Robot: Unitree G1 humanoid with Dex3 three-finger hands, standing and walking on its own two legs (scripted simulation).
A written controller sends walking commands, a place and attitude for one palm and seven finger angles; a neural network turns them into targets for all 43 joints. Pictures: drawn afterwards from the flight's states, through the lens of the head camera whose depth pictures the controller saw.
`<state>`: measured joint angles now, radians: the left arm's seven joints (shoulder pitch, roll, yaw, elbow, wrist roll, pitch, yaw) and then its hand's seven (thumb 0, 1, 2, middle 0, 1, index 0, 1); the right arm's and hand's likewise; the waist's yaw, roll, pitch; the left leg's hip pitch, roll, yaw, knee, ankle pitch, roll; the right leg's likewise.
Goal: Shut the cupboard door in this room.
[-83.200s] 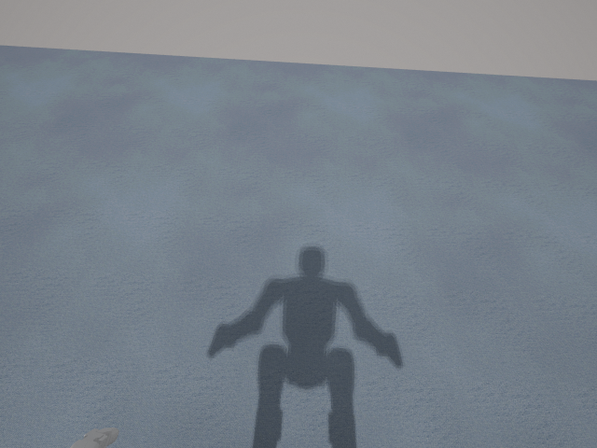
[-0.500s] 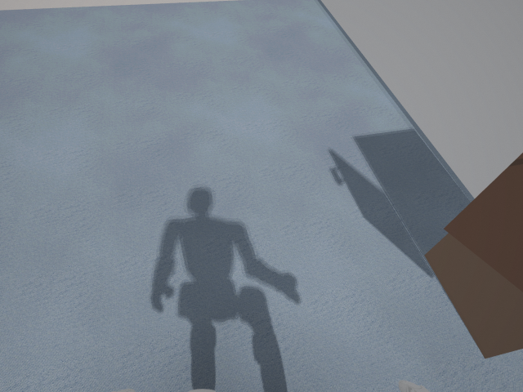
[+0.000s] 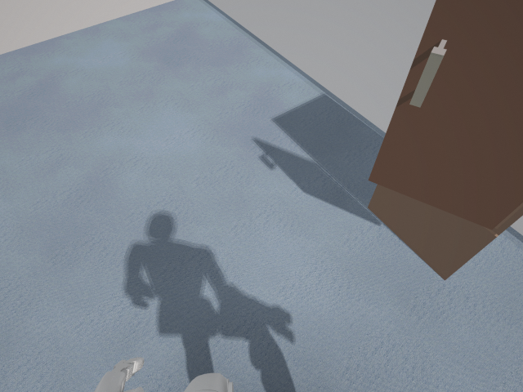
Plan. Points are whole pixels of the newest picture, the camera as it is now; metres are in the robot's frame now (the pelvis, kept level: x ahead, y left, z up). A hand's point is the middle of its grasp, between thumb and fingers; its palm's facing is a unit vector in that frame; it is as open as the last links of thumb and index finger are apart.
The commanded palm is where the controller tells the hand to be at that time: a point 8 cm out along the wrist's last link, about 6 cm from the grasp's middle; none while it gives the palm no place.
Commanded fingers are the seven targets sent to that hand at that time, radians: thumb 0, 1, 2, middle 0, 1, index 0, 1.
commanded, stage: turn to face it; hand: left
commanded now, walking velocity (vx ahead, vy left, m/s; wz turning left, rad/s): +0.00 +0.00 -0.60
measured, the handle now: (429, 73) +0.71 -0.33 +0.06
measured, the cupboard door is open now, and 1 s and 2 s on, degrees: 25 25 25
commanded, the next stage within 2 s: take the last steps up to it in 0.80 s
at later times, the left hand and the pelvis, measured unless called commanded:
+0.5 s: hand (154, 367) +0.17 +0.21 -0.16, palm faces -0.25 -0.95 -0.21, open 7.4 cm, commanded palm none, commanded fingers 0.00 0.90 0.90 -0.20 -0.30 -0.20 -0.30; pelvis +0.03 +0.03 +0.01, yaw -17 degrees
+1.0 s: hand (198, 354) +0.20 +0.14 -0.17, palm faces -0.42 -0.89 -0.18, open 7.4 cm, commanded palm none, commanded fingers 0.00 0.90 0.90 -0.20 -0.30 -0.20 -0.30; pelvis +0.06 +0.00 +0.00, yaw -27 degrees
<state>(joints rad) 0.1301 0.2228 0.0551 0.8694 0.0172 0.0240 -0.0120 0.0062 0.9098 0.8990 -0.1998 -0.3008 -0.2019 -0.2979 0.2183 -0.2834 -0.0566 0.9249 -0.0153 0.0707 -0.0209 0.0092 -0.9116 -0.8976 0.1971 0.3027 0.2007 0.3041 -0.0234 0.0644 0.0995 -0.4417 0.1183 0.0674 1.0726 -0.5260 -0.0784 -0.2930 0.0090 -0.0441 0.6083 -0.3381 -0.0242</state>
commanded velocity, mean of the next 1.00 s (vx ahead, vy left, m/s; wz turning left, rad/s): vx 0.04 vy -0.02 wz -0.40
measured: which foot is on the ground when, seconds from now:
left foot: up 0.00-0.26, down 0.28-0.64, up 0.66-0.98, down 1.00-1.00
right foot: down 0.00-0.28, up 0.30-0.62, down 0.64-1.00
